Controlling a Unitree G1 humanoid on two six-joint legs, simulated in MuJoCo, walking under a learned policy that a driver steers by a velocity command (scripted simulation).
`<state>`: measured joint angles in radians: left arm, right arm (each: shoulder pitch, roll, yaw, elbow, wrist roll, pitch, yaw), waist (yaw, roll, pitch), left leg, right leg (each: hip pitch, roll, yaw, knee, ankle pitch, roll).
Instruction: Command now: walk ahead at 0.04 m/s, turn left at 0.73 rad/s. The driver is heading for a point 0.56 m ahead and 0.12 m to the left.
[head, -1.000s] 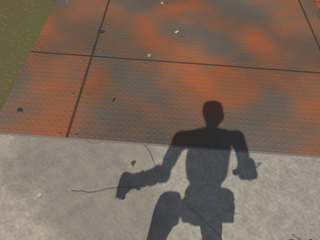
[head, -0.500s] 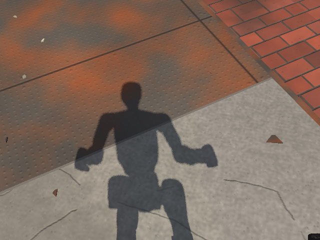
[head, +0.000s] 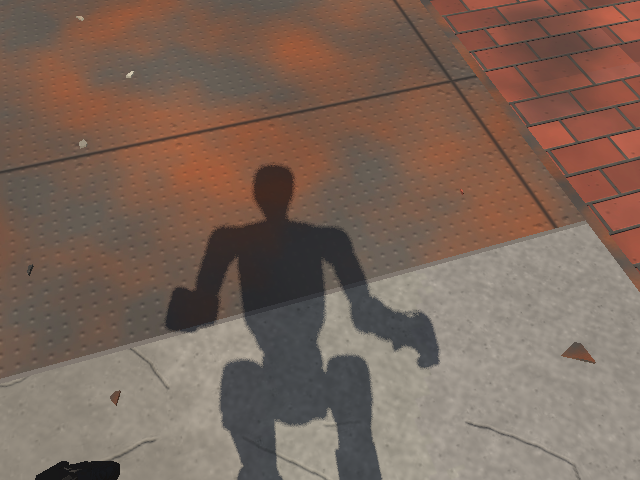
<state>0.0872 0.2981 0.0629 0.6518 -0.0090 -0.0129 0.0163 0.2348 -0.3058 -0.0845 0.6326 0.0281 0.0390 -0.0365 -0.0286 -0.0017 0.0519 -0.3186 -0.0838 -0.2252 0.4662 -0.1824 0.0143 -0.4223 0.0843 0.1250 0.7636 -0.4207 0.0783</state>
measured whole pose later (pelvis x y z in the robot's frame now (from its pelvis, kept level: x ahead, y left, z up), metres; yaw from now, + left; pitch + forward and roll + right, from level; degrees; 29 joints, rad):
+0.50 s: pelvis +0.03 -0.01 +0.00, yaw +28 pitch +2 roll -2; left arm 0.14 0.30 0.08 0.70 0.00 0.01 0.01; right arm 0.15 -0.31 -0.07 0.55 0.03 0.08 0.02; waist 0.03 0.01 0.09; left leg -0.47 0.10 0.04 0.80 -0.32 -0.08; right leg -0.18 -0.07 -0.23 0.43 -0.27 0.01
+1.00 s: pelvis +0.19 +0.12 -0.01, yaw +28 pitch +2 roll +1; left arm 0.21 0.30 0.07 0.77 0.04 0.01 -0.11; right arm 0.43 -0.29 -0.04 0.76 -0.04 -0.09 0.00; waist -0.02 -0.01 -0.03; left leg 0.18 -0.01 0.15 0.13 -0.35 0.00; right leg -0.77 -0.04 -0.02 0.90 0.00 -0.02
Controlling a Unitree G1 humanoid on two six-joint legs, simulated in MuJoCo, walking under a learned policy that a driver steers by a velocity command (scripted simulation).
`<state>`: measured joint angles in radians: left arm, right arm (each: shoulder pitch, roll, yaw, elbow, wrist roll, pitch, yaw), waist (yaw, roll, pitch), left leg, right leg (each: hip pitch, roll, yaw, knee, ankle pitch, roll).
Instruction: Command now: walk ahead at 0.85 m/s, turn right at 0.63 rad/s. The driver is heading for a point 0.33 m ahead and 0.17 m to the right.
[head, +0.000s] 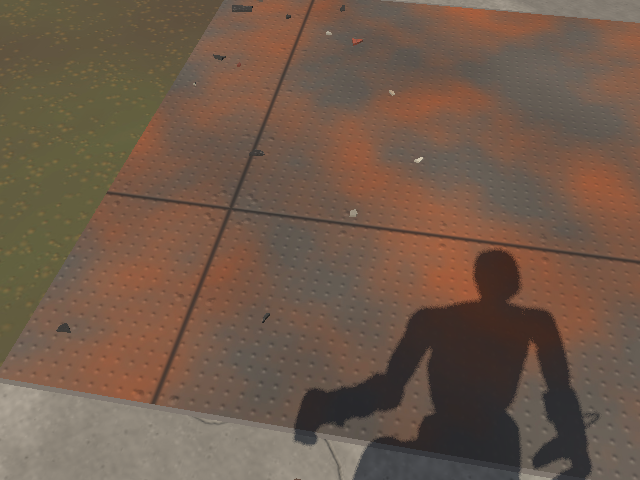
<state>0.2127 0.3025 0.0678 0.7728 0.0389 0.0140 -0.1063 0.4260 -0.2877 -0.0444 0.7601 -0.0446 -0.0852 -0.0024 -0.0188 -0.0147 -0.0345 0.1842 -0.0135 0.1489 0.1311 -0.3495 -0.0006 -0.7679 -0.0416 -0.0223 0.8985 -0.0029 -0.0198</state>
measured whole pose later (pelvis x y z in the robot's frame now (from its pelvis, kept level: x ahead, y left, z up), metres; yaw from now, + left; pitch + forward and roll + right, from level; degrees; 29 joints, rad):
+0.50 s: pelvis +0.38 -0.09 +0.00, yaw -18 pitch +2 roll +0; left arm 0.31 0.26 0.03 0.78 -0.01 -0.05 0.05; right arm 0.06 -0.27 -0.03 0.66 -0.01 -0.13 0.04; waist 0.06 0.05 0.07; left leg -0.64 0.00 0.00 0.49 0.23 -0.03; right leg 0.02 0.14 0.09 0.34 -0.37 -0.13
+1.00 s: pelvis +0.53 -0.15 +0.00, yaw -18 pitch +0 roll +1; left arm 0.26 0.23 0.03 0.83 0.02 0.02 0.04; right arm 0.17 -0.23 -0.02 0.81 -0.02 -0.02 0.00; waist -0.01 0.02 0.02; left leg -0.34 -0.05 0.02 0.50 -0.16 0.04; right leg -0.28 -0.03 0.06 0.58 -0.29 0.03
